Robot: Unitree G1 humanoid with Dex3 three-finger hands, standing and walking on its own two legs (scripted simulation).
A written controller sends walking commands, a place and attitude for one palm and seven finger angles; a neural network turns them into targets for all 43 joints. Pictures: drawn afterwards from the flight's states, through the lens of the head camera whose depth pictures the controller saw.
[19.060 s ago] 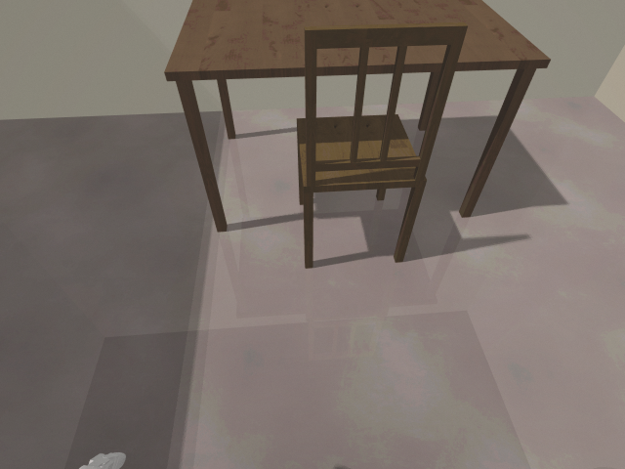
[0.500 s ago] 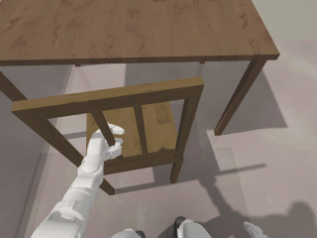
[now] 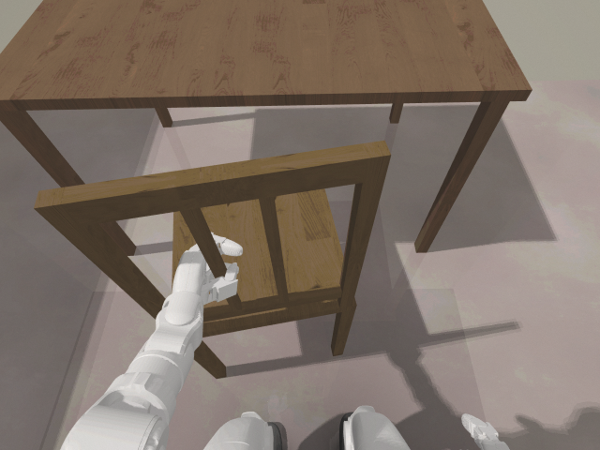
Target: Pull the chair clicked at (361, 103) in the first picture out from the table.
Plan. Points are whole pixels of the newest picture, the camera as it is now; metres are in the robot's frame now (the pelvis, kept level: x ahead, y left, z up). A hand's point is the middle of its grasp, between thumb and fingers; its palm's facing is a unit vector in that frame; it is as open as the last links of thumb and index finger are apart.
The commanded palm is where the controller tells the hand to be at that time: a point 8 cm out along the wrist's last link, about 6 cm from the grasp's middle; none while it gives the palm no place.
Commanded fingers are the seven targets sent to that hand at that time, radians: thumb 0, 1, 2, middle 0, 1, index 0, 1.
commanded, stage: step backward, pulling the chair out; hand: left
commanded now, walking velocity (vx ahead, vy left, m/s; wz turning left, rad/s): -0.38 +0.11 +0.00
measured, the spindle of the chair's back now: (218, 267) +0.38 +0.14 -0.05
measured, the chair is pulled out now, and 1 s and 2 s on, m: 0.18 0.30 0.57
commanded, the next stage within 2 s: stop walking, hand still on the chair in 1.78 s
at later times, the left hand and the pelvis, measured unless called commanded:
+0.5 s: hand (227, 306) +0.31 +0.12 -0.05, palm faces -0.03 -0.98 -0.19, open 5.2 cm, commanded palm +0.30 +0.17 -0.05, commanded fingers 0.00 0.90 0.90 -0.50 -1.45 -0.50 -1.45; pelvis -0.05 +0.01 +0.01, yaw -2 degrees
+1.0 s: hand (217, 364) +0.23 +0.12 -0.05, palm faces -0.05 -0.98 -0.19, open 5.2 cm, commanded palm +0.22 +0.17 -0.05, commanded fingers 0.00 0.90 0.90 -0.50 -1.45 -0.50 -1.45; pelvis -0.13 +0.01 +0.01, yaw -3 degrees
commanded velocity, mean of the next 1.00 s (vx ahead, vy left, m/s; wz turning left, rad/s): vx -0.38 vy -0.02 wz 0.04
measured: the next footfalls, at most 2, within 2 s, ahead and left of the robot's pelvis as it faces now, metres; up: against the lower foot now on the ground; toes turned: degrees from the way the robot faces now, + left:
right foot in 0.28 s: +0.07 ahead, -0.12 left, +0.00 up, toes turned -3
left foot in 0.54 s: +0.04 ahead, +0.14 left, +0.00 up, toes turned +0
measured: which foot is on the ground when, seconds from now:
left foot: down 0.00-0.44, up 0.46-0.52, down 0.54-0.86, up 0.88-1.00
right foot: down 0.00-0.16, up 0.18-0.26, down 0.28-0.60, up 0.62-0.74, down 0.76-1.00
